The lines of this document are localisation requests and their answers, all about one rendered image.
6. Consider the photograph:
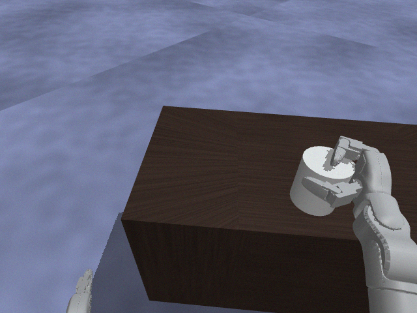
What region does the can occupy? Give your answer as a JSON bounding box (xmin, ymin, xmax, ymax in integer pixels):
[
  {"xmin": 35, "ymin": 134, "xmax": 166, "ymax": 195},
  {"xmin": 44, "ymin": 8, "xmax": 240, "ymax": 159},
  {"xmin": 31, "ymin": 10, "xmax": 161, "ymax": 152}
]
[{"xmin": 290, "ymin": 146, "xmax": 355, "ymax": 216}]

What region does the right robot hand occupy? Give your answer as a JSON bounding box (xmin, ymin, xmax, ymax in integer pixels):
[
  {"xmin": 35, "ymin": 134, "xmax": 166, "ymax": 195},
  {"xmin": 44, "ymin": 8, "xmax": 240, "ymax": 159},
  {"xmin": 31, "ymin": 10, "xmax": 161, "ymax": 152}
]
[{"xmin": 302, "ymin": 136, "xmax": 392, "ymax": 208}]

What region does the right robot arm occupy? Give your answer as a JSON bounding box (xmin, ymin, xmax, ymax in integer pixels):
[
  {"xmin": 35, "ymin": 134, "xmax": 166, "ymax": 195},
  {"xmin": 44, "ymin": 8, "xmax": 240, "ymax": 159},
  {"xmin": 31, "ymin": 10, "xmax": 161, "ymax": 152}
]
[{"xmin": 352, "ymin": 192, "xmax": 417, "ymax": 313}]

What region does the left robot hand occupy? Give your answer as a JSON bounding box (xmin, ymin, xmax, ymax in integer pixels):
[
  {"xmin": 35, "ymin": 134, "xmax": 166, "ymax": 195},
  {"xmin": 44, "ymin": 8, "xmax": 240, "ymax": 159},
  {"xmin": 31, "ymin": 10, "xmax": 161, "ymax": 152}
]
[{"xmin": 66, "ymin": 269, "xmax": 93, "ymax": 313}]

